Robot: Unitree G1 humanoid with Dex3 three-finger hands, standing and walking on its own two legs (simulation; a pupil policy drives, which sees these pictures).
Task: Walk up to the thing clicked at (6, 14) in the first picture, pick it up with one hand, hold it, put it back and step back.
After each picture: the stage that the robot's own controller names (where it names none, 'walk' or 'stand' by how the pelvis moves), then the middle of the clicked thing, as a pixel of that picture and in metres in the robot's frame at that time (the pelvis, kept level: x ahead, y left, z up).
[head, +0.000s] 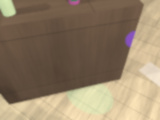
stand; out of the picture +0.82 +0.45 +0.13
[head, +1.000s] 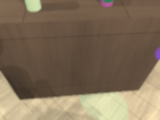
walk; out of the picture +0.77 +0.28 +0.15
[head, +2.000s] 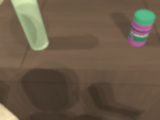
stand; (30, 17) +0.50 +0.21 +0.17
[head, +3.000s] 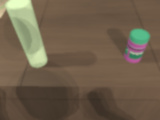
stand; (30, 37) +0.45 +0.22 +0.13
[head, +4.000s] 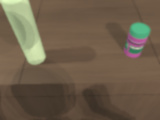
stand; (27, 33) +0.45 +0.21 +0.14
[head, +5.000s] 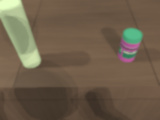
stand; (22, 37) +0.45 +0.24 +0.13
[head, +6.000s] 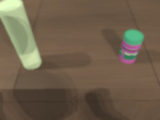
stand; (23, 39) +0.45 +0.23 +0.13
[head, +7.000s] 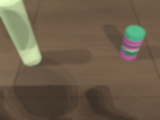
rise first; (22, 34) +0.45 +0.23 +0.13
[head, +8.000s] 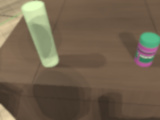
rise first; (43, 37) +0.46 +0.21 +0.13
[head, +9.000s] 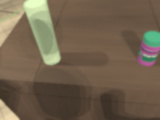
go down; (45, 35) +0.47 +0.20 +0.13
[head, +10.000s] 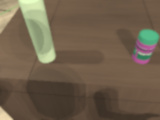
go down; (40, 32) +0.48 +0.20 +0.14
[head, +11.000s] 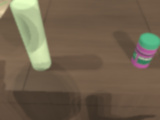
go down; (34, 38) +0.44 +0.18 +0.14
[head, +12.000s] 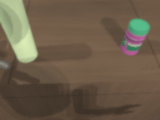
close in; (17, 28) +0.45 +0.20 +0.15
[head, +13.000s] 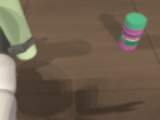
close; (14, 25) +0.46 +0.21 +0.17
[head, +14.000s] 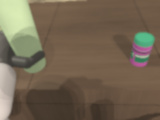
lift; (22, 34) +0.33 +0.17 +0.28
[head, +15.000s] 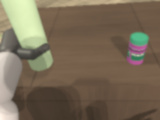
lift; (28, 27) +0.35 +0.16 +0.29
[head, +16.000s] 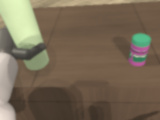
hold; (23, 26) +0.34 +0.17 +0.30
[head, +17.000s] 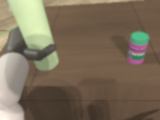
hold; (35, 27) +0.34 +0.14 +0.29
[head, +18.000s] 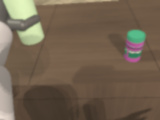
crouch; out of the picture +0.40 +0.18 +0.34
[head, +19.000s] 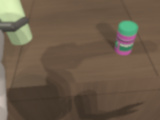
lower; (6, 2) +0.48 +0.20 +0.26
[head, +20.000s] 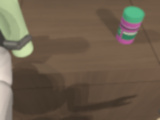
lower; (10, 20) +0.47 +0.20 +0.17
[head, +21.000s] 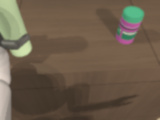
lower; (9, 20) +0.47 +0.21 +0.17
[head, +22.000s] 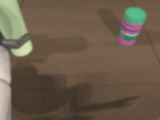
lower; (9, 19) +0.47 +0.21 +0.17
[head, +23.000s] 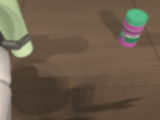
rest; (10, 20) +0.47 +0.21 +0.17
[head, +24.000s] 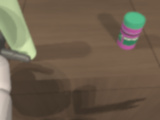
withdraw; (13, 26) +0.45 +0.20 +0.17
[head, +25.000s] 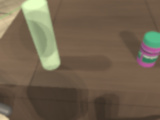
sink last; (44, 38) +0.44 +0.19 +0.15
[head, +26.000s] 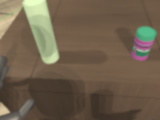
stand; (43, 33) +0.48 +0.20 +0.14
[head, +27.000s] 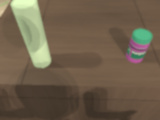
stand; (34, 37) +0.45 +0.20 +0.13
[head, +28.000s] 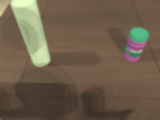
stand; (34, 35) +0.46 +0.20 +0.13
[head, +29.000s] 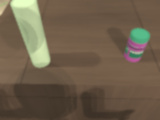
stand; (34, 36) +0.45 +0.20 +0.13
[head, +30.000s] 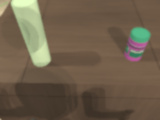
stand; (34, 35) +0.45 +0.20 +0.13
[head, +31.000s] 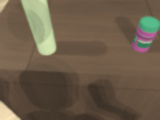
walk; (40, 23) +0.48 +0.18 +0.15
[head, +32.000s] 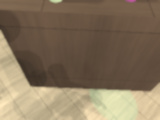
walk; out of the picture +0.77 +0.16 +0.15
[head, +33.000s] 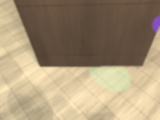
stand; out of the picture +1.12 +0.28 +0.15
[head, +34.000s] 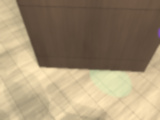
stand; out of the picture +1.08 +0.19 +0.14
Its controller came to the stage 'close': yes
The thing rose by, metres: 0.20
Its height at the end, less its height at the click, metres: +0.00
